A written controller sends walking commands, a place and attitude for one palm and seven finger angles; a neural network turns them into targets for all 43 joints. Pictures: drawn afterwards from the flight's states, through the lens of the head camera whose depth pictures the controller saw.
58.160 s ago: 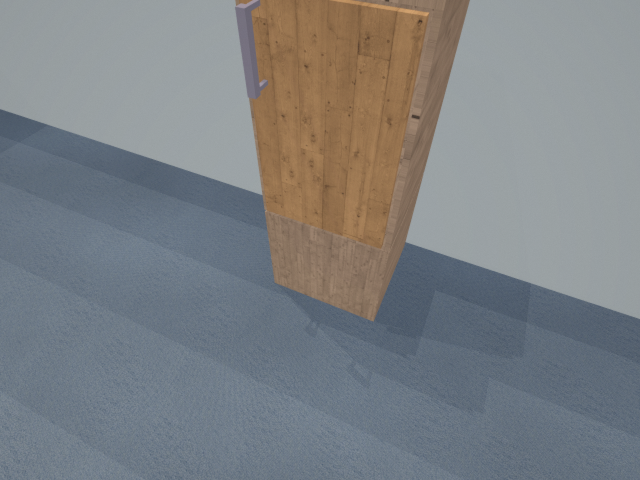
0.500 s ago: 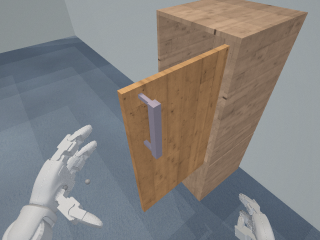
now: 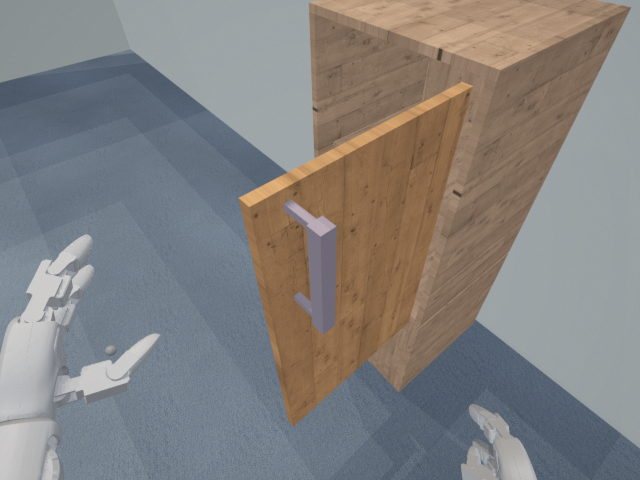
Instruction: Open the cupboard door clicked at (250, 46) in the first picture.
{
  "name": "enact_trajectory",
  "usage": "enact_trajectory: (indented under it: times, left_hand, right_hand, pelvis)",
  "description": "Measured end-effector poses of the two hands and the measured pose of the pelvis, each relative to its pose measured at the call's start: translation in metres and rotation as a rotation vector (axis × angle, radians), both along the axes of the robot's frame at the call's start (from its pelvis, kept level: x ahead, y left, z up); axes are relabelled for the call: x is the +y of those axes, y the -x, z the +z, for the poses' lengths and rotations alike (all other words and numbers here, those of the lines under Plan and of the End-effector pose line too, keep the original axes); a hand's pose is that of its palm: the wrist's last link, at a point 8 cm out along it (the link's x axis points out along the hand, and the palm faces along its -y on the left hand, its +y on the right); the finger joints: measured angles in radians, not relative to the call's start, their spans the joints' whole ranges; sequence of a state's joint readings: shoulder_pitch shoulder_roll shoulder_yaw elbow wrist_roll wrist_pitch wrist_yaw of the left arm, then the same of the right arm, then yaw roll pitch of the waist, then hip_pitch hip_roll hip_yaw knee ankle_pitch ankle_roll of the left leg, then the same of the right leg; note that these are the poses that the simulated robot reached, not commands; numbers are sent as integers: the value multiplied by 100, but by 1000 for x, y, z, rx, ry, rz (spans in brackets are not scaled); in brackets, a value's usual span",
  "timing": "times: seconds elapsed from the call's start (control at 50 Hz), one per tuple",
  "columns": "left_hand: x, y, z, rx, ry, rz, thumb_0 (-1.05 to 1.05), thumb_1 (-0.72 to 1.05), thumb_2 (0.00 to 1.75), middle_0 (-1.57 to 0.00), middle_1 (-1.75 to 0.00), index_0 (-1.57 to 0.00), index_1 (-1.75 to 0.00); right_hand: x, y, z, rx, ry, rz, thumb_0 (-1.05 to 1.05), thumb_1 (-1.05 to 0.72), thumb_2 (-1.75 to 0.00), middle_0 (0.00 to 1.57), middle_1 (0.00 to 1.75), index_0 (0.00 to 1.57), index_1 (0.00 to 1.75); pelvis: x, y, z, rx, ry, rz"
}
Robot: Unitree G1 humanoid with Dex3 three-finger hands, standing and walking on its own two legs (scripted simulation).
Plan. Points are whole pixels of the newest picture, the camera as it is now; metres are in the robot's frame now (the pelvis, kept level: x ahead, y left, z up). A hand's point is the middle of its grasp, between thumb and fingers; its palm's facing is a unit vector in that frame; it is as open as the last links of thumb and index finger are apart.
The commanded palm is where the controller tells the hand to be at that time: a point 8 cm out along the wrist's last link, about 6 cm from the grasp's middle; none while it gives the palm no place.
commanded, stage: draw the hand back to the body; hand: left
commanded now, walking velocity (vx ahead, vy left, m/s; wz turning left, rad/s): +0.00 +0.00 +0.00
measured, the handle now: (310, 271) +0.31 +0.05 +0.14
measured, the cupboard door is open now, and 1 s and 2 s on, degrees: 92 92 92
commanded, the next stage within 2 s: step back with the hand held close in 0.58 s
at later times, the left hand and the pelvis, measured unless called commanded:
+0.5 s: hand (109, 342) +0.20 +0.23 +0.14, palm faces +0.41 -0.82 -0.40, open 7.5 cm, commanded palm +0.15 +0.28 +0.17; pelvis +0.01 -0.02 +0.00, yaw +0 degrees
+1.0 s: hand (103, 361) +0.18 +0.23 +0.14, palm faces +0.28 -0.82 -0.50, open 7.4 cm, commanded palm +0.13 +0.28 +0.17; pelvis -0.03 -0.01 +0.00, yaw -3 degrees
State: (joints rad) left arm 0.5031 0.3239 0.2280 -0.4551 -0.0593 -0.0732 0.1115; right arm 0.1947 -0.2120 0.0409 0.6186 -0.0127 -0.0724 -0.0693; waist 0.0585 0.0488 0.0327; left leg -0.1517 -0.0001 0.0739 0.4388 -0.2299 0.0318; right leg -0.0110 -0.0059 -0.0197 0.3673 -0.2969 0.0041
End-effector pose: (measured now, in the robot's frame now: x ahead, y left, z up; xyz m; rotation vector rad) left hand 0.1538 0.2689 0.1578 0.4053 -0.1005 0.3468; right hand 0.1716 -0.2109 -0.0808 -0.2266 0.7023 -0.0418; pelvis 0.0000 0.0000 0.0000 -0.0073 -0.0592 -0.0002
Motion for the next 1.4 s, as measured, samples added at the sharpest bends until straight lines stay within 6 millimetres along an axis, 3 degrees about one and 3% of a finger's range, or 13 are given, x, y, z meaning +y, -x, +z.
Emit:
enact_trajectory:
  times: [0.24, 0.36, 0.72, 0.82, 1.0, 1.1, 1.24, 1.4]
  left_hand:
    - [21, -7, 3, 17, -45, 95, 1, 66, 80, -20, -30, -20, -31]
    - [15, -7, 2, 18, -27, 109, 1, 81, 86, -20, -30, -21, -30]
    - [-3, 4, 8, 12, -39, 104, 2, 89, 90, -21, -30, -21, -31]
    - [0, 2, 23, -24, -121, 70, 2, 89, 90, -21, -30, -21, -31]
    - [4, 5, 2, 83, -123, -38, 1, 89, 90, -21, -30, -21, -31]
    - [16, 20, 8, 31, -151, -77, 2, 89, 90, -21, -30, -22, -31]
    - [36, 61, 23, -85, -204, -56, 2, 89, 90, -21, -30, -22, -31]
    - [51, 126, 16, -85, -191, 52, 1, 89, 90, -21, -30, -21, -31]
  right_hand:
    - [-22, -12, 2, 16, 22, -40, 1, -90, -90, 21, 30, 20, 30]
    - [-29, -16, 2, 11, 21, -37, 1, -90, -90, 21, 30, 20, 30]
    - [-40, -9, -3, 14, -5, -43, 1, -90, -90, 21, 30, 20, 30]
    - [-45, -3, -2, 34, 0, -63, 1, -90, -90, 21, 30, 20, 30]
    - [-52, 30, 5, 46, 35, -181, 1, -90, -90, 21, 30, 20, 30]
    - [-42, 59, 10, 53, 63, -202, 1, -90, -90, 21, 30, 20, 30]
    - [-20, 98, 7, 19, 54, -177, 1, -90, -90, 21, 30, 20, 30]
    - [4, 139, -16, 46, 14, -112, 1, -90, -90, 21, 30, 20, 30]
  pelvis:
    - [-9, -11, 0, 14, -3, -4]
    - [-14, -11, 1, 16, -4, 0]
    - [-30, -5, 1, 2, -6, 4]
    - [-30, 3, 1, 30, 8, -7]
    - [-9, 27, -1, 56, 11, -47]
    - [2, 47, -3, 48, 14, -54]
    - [17, 81, -11, 35, 21, -40]
    - [24, 121, -17, 21, 33, 16]
